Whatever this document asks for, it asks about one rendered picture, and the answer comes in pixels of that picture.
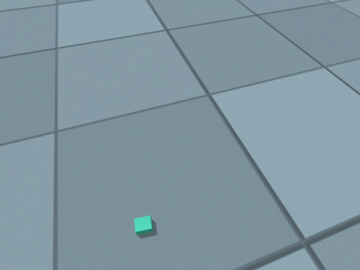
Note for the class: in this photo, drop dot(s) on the small box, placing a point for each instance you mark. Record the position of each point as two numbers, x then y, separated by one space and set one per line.
143 225

